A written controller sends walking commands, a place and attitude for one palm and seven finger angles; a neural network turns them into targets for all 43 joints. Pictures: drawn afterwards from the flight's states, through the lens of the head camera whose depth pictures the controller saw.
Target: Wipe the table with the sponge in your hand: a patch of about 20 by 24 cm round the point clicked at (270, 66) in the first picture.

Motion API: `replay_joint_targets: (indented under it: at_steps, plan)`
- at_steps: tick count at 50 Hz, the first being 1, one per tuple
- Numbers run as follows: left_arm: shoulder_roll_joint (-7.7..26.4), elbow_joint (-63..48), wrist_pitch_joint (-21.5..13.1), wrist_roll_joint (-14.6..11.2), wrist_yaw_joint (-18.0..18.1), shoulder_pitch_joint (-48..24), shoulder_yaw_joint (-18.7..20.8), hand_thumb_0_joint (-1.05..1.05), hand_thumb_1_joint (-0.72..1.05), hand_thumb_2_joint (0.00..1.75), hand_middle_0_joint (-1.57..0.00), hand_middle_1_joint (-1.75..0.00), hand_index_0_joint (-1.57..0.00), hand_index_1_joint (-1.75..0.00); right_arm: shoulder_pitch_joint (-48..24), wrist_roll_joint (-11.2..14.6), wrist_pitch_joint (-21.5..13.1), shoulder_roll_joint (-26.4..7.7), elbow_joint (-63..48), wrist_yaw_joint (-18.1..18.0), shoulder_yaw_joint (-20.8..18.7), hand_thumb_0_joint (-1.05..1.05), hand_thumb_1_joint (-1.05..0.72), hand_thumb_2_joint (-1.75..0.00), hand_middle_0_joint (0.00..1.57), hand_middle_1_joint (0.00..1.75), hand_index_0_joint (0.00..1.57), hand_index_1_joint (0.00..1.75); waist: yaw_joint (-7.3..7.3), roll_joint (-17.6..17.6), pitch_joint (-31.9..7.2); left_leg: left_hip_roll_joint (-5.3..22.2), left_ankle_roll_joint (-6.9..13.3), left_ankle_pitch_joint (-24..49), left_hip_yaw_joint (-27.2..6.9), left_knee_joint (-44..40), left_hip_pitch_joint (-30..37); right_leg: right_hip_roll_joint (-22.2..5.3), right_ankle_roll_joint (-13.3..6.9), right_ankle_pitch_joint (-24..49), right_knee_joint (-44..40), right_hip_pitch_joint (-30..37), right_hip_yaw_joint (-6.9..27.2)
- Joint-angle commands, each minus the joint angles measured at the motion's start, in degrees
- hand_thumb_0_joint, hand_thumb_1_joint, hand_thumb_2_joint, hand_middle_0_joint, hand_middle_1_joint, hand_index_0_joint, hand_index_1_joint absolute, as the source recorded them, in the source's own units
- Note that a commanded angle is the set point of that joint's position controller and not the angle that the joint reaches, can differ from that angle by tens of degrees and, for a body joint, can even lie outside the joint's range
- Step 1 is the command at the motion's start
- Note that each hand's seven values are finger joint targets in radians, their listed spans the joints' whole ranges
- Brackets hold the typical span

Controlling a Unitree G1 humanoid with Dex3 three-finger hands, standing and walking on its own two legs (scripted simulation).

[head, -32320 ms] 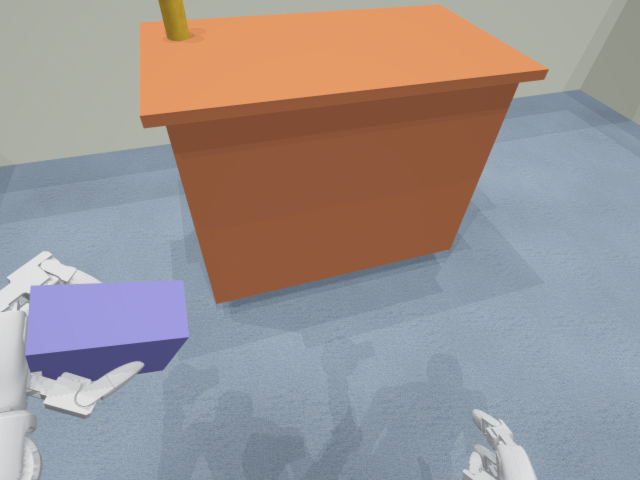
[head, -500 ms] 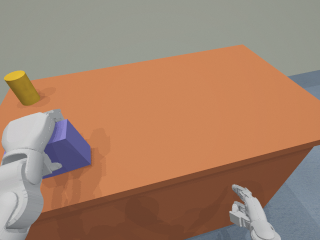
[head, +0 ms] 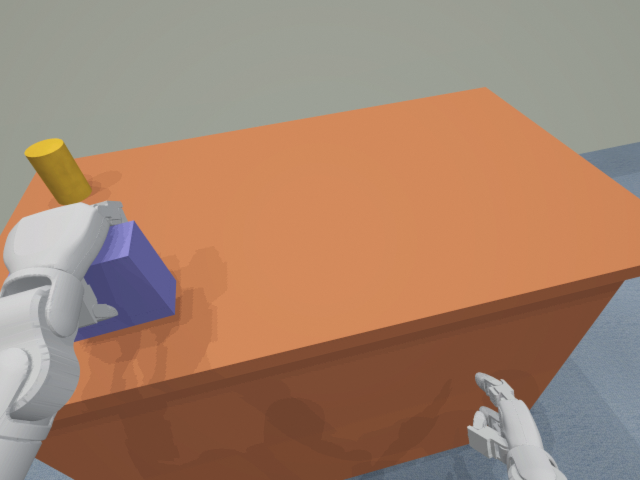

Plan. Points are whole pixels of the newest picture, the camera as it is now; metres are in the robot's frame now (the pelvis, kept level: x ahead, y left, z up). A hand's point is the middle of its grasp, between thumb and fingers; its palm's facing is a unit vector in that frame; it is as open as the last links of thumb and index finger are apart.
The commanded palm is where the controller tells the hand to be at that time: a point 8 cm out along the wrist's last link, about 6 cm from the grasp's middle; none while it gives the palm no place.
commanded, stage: lift the sponge slowly off the table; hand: left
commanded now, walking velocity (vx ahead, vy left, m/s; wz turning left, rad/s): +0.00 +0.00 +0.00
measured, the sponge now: (110, 293) +0.25 +0.31 +0.13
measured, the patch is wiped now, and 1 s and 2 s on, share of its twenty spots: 1.00 1.00 1.00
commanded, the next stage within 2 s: bring the sponge back beside the body in 1.16 s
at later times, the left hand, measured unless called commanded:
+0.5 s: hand (87, 240) +0.26 +0.30 +0.21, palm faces +0.15 -0.03 -0.99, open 9.9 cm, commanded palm +0.22 +0.31 +0.28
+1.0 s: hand (72, 212) +0.27 +0.31 +0.24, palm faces +0.17 -0.02 -0.99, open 9.9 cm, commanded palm +0.22 +0.31 +0.32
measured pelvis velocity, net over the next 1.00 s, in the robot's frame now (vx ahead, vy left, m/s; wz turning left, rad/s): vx -0.02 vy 0.00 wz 0.00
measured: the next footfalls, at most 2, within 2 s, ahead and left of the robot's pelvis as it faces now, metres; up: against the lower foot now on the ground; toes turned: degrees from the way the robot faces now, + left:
none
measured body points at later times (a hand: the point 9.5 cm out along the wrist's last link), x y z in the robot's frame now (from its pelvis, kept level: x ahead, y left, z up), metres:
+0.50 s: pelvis -0.02 +0.00 +0.00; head -0.04 -0.05 +0.45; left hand +0.25 +0.30 +0.26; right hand +0.23 -0.20 -0.08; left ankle -0.02 +0.13 -0.74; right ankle +0.02 -0.11 -0.74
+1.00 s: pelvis -0.02 +0.00 +0.00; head -0.04 -0.05 +0.45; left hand +0.26 +0.31 +0.29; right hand +0.23 -0.19 -0.08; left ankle -0.02 +0.13 -0.74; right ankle +0.02 -0.11 -0.74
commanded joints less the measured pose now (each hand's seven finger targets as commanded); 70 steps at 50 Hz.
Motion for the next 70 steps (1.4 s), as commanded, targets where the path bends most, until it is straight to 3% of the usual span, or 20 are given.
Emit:
replay_joint_targets:
  at_steps: [1, 5, 18, 19, 20, 31, 34, 37, 39, 42, 44, 50, 54, 57, 59, 62, 65, 68, 69, 70]
  plan:
    - [17.05, -5.35, -0.35, 2.39, 2.46, -20.59, 11.20, 0.00, 0.10, 1.30, -1.20, -1.60, -1.20, -1.60, -12.38, -0.28, -3.66, -5.84, -9.75, -0.94, -2.09, 0.00, -0.90, -0.90, 0.20, 0.30, 0.20, 0.30, -0.50, -2.81, -10.89, -2.40, 2.24, 15.03, -0.78, -3.35, -2.59, 0.01, -2.64, 7.01, -3.41, 6.95, 4.86]
    - [17.93, -7.36, -0.93, 2.29, 1.32, -25.34, 10.60, 0.00, 0.10, 1.30, -1.20, -1.60, -1.20, -1.60, -13.14, -0.29, -4.01, -5.75, -10.44, -1.22, -1.81, 0.00, -0.90, -0.90, 0.20, 0.30, 0.20, 0.30, -0.34, -0.01, -12.76, -2.56, 2.31, 13.45, -0.77, -3.61, -2.49, -0.61, -2.74, 4.73, -3.24, 7.39, 4.94]
    - [19.30, -4.81, -0.73, 2.36, 0.80, -28.01, 11.50, 0.00, 0.10, 1.30, -1.20, -1.60, -1.20, -1.60, -13.25, -0.21, -3.71, -5.87, -10.21, -0.74, -2.12, 0.00, -0.90, -0.90, 0.20, 0.30, 0.20, 0.30, 0.52, -1.41, -13.06, -2.45, 1.87, 12.70, -0.61, -4.39, -3.47, -0.64, -2.72, 4.88, -3.10, 7.89, 5.28]
    - [19.03, -7.43, -0.55, 2.19, 0.60, -28.52, 11.78, 0.00, 0.10, 1.30, -1.20, -1.60, -1.20, -1.60, -15.89, 0.27, -4.26, -5.34, -11.62, -0.69, -1.82, 0.00, -0.90, -0.90, 0.20, 0.30, 0.20, 0.30, 0.70, 0.44, -13.87, -2.50, 1.83, 12.69, -1.37, -4.13, -3.12, -0.22, -3.53, 4.58, -2.99, 8.07, 7.96]
    - [20.30, -5.72, -0.08, 2.22, 0.88, -27.87, 12.66, 0.00, 0.10, 1.30, -1.20, -1.60, -1.20, -1.60, -13.20, -0.32, -3.86, -5.89, -10.48, -0.60, -2.04, 0.00, -0.90, -0.90, 0.20, 0.30, 0.20, 0.30, 0.89, -0.26, -14.16, -2.48, 1.83, 13.23, -0.84, -4.10, -3.86, -0.87, -3.04, 4.88, -2.38, 8.60, 5.68]
    - [20.16, -3.49, 1.20, 1.89, -1.03, -31.33, 11.05, 0.00, 0.10, 1.30, -1.20, -1.60, -1.20, -1.60, -12.99, 0.15, -3.75, -6.07, -10.54, -1.24, -1.98, 0.00, -0.90, -0.90, 0.20, 0.30, 0.20, 0.30, -0.26, -3.27, -12.34, -2.35, 1.92, 10.53, -0.76, -3.77, -3.93, -1.04, -2.37, 2.17, -3.17, 6.15, 5.99]
    - [20.48, -5.72, 1.05, 1.64, -2.00, -33.71, 10.90, 0.00, 0.10, 1.30, -1.20, -1.60, -1.20, -1.60, -15.72, 0.74, -4.07, -5.70, -11.91, -1.40, -1.58, 0.00, -0.90, -0.90, 0.20, 0.30, 0.20, 0.30, -0.20, -0.64, -12.75, -2.32, 1.92, 9.84, -1.61, -3.96, -3.56, -0.65, -3.01, 1.26, -3.42, 5.82, 8.32]
    - [20.71, -3.17, 1.04, 1.87, -2.28, -34.14, 10.69, 0.00, 0.10, 1.30, -1.20, -1.60, -1.20, -1.60, -12.74, 0.11, -3.73, -6.13, -10.45, -1.52, -1.95, 0.00, -0.90, -0.90, 0.20, 0.30, 0.20, 0.30, -0.22, -1.90, -11.93, -2.29, 1.93, 10.59, -0.93, -4.13, -3.70, -1.05, -2.36, 2.56, -3.25, 5.78, 5.40]
    - [21.17, -4.71, 1.10, 1.99, -2.77, -36.19, 10.86, 0.00, 0.10, 1.30, -1.20, -1.60, -1.20, -1.60, -15.41, 0.64, -4.19, -5.74, -11.62, -1.58, -1.50, 0.00, -0.90, -0.90, 0.20, 0.30, 0.20, 0.30, -0.27, 0.14, -12.78, -2.19, 1.89, 9.96, -1.70, -4.18, -3.35, -0.67, -3.14, 1.42, -3.46, 5.70, 8.22]
    - [21.84, -1.16, 1.33, 2.16, -3.08, -36.39, 10.96, 0.00, 0.10, 1.30, -1.20, -1.60, -1.20, -1.60, -12.52, 0.08, -3.60, -6.36, -10.29, -1.59, -1.83, 0.00, -0.90, -0.90, 0.20, 0.30, 0.20, 0.30, -0.29, -2.64, -12.00, -2.10, 1.79, 10.11, -0.93, -4.36, -3.99, -1.19, -2.35, 2.02, -3.34, 5.75, 5.53]
    - [21.90, -3.43, 1.46, 2.25, -3.54, -38.01, 10.95, 0.00, 0.10, 1.30, -1.20, -1.60, -1.20, -1.60, -15.05, 0.66, -3.96, -5.82, -11.75, -1.56, -1.49, 0.00, -0.90, -0.90, 0.20, 0.30, 0.20, 0.30, -0.15, -0.49, -13.15, -2.19, 1.88, 10.35, -1.56, -4.30, -3.36, -0.69, -3.05, 1.65, -3.36, 5.91, 7.93]
    - [21.75, -3.87, 1.81, 2.61, -3.54, -41.19, 10.31, 0.00, 0.10, 1.30, -1.20, -1.60, -1.20, -1.60, -12.70, 0.10, -3.94, -5.94, -11.00, -1.31, -1.52, 0.00, -0.90, -0.90, 0.20, 0.30, 0.20, 0.30, 0.19, -0.30, -14.84, -2.00, 1.68, 11.58, -1.36, -5.06, -3.24, -1.38, -2.87, 2.78, -2.55, 7.26, 5.17]
    - [21.65, -6.56, 2.76, 2.02, -3.76, -38.14, 11.67, 0.00, 0.10, 1.30, -1.20, -1.60, -1.20, -1.60, -15.07, 0.61, -3.73, -5.62, -12.42, -0.80, -1.49, 0.00, -0.90, -0.90, 0.20, 0.30, 0.20, 0.30, 0.84, -0.42, -15.68, -1.96, 1.70, 14.20, -1.70, -4.35, -2.80, -0.56, -3.44, 6.26, -2.06, 7.93, 7.55]
    - [19.94, -3.52, 3.73, 1.29, -3.97, -35.76, 10.47, 0.00, 0.10, 1.30, -1.20, -1.60, -1.20, -1.60, -12.61, 0.30, -2.45, -6.06, -11.46, -0.52, -1.59, 0.00, -0.90, -0.90, 0.20, 0.30, 0.20, 0.30, 0.55, -3.75, -12.96, -1.64, 1.59, 13.92, -0.75, -4.67, -3.75, -0.92, -2.47, 6.58, -2.37, 6.79, 4.63]
    - [22.19, -7.24, 4.06, 1.22, -3.92, -34.29, 13.00, 0.00, 0.10, 1.30, -1.20, -1.60, -1.20, -1.60, -14.95, 0.82, -2.54, -5.99, -12.99, -0.40, -1.48, 0.00, -0.90, -0.90, 0.20, 0.30, 0.20, 0.30, 1.13, -1.89, -15.79, -1.82, 1.67, 15.56, -1.36, -3.93, -3.02, -0.39, -3.16, 8.16, -1.64, 8.20, 7.54]
    - [20.61, -6.52, 4.70, 0.66, -3.97, -33.73, 11.54, 0.00, 0.10, 1.30, -1.20, -1.60, -1.20, -1.60, -12.78, 0.50, -1.70, -6.03, -12.37, -0.38, -1.45, 0.00, -0.90, -0.90, 0.20, 0.30, 0.20, 0.30, 0.52, -3.45, -13.16, -1.78, 1.70, 15.19, -0.51, -4.22, -3.43, -0.83, -2.30, 7.81, -1.96, 6.94, 4.52]
    - [20.73, -12.34, 4.53, 0.76, -3.59, -34.32, 11.72, 0.00, 0.10, 1.30, -1.20, -1.60, -1.20, -1.60, -13.24, 0.37, -2.25, -5.69, -13.18, -0.22, -1.34, 0.00, -0.90, -0.90, 0.20, 0.30, 0.20, 0.30, 1.11, 0.13, -17.02, -1.98, 1.80, 17.02, -0.93, -4.04, -2.25, -1.07, -2.76, 9.11, -0.95, 8.88, 4.80]
    - [20.20, -13.53, 4.78, 0.09, -3.41, -29.63, 12.46, 0.00, 0.10, 1.30, -1.20, -1.60, -1.20, -1.60, -13.32, 0.26, -1.96, -5.36, -13.04, -0.10, -1.43, 0.00, -0.90, -0.90, 0.20, 0.30, 0.20, 0.30, 1.14, -2.19, -14.93, -1.93, 1.79, 17.16, -0.43, -3.82, -2.13, -0.73, -2.43, 9.93, -1.35, 7.92, 4.47]
    - [19.68, -15.51, 4.81, 0.06, -3.30, -30.69, 12.31, 0.00, 0.10, 1.30, -1.20, -1.60, -1.20, -1.60, -16.12, 1.02, -2.51, -5.02, -14.16, -0.03, -1.06, 0.00, -0.90, -0.90, 0.20, 0.30, 0.20, 0.30, 0.90, -0.52, -14.33, -1.73, 1.77, 16.43, -1.46, -3.79, -1.87, 0.00, -3.16, 8.46, -1.93, 6.97, 7.52]
    - [20.23, -14.93, 4.85, 0.04, -2.65, -30.85, 12.76, 0.00, 0.10, 1.30, -1.20, -1.60, -1.20, -1.60, -13.13, 0.23, -2.14, -5.41, -13.01, -0.15, -1.38, 0.00, -0.90, -0.90, 0.20, 0.30, 0.20, 0.30, 1.01, -1.86, -15.02, -1.79, 1.81, 16.60, -0.79, -3.78, -2.02, -0.82, -2.62, 8.39, -1.51, 7.71, 5.20]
